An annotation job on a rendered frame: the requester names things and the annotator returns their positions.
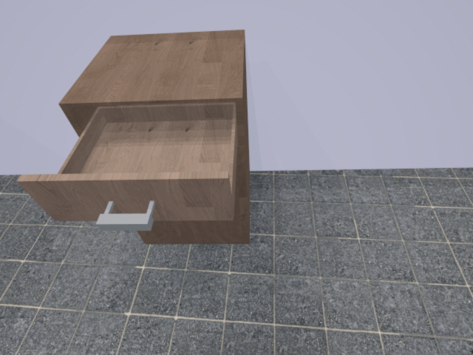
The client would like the cabinet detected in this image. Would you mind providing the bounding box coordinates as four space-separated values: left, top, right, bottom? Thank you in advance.
59 30 250 244

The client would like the drawer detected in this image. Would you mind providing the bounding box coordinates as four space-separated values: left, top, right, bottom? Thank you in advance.
16 103 237 221

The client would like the handle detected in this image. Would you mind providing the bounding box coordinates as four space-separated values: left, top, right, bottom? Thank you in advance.
96 200 155 231

